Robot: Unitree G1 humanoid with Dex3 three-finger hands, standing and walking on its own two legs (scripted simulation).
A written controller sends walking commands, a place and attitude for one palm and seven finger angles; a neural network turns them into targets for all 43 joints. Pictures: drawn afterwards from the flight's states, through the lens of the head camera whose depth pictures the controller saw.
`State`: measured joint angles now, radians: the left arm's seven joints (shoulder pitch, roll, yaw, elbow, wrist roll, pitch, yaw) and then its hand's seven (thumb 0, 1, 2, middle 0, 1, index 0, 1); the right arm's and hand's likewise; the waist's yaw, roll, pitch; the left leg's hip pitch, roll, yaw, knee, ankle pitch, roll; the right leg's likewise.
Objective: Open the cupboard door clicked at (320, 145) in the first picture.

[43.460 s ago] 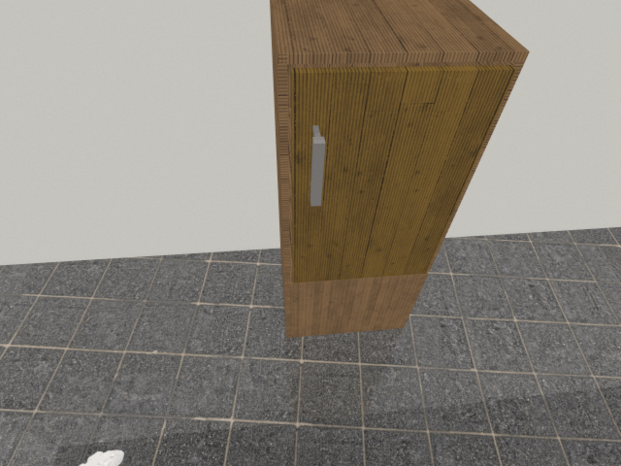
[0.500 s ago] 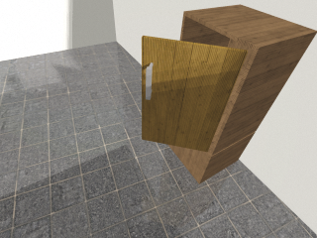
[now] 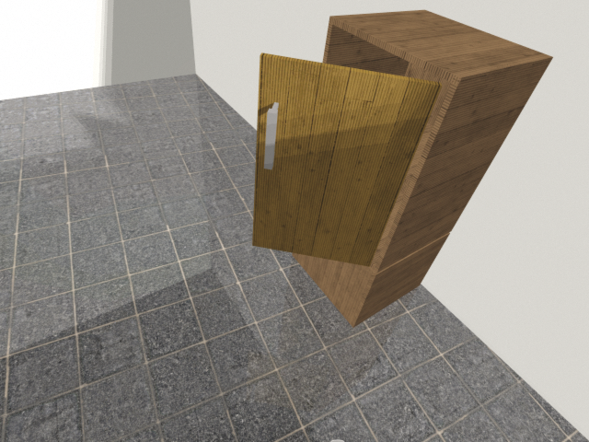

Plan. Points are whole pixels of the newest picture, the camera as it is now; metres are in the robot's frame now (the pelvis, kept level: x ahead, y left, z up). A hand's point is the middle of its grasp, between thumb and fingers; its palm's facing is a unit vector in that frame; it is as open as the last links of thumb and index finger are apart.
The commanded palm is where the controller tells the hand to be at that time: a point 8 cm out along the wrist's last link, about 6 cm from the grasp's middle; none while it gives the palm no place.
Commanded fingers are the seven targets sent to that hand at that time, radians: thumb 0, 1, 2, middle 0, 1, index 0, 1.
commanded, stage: come to a stop and stand still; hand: left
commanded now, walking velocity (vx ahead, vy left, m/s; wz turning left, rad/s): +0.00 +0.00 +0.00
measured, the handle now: (272, 136) +0.76 +0.08 +0.04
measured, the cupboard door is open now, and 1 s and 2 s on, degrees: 47 47 47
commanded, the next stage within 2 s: look again from close up in 1.08 s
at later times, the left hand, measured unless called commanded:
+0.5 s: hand out of the picture -0.06 +0.15 -0.16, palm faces +0.03 -0.99 -0.16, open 7.4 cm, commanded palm none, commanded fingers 0.00 0.90 0.90 -0.20 -0.30 -0.20 -0.30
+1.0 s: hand out of the picture -0.04 +0.12 -0.16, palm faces +0.01 -0.99 -0.13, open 7.4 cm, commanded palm none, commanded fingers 0.00 0.90 0.90 -0.20 -0.30 -0.20 -0.30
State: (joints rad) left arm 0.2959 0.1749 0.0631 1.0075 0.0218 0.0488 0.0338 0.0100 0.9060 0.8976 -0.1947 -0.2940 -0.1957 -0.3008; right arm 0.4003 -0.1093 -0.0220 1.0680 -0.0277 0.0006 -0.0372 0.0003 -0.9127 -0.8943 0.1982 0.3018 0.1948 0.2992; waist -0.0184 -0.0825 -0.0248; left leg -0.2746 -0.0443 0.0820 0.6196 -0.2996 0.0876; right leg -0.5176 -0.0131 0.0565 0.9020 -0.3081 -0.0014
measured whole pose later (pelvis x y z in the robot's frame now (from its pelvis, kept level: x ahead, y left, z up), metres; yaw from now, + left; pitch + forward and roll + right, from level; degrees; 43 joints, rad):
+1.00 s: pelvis -0.02 -0.03 +0.02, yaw -1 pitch +0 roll +0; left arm 0.36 0.11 -0.01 1.09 0.01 -0.02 0.03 0.01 0.90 0.90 -0.20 -0.29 -0.20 -0.30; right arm 0.31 -0.12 0.00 1.13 -0.01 -0.01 -0.03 0.01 -0.92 -0.89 0.20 0.30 0.20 0.30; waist -0.01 -0.01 0.00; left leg -0.27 0.01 0.08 0.42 -0.15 0.03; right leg -0.17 0.01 0.00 0.43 -0.26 -0.01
